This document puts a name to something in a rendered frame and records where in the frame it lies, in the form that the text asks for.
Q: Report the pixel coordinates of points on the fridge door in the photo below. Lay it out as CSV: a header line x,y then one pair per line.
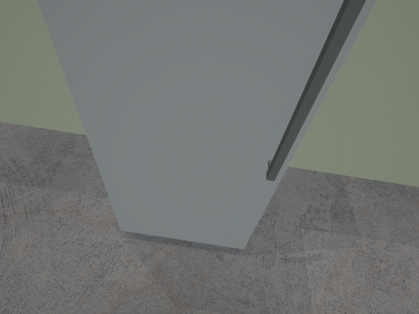
x,y
184,102

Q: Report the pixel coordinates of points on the handle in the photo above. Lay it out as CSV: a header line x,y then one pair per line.
x,y
338,34

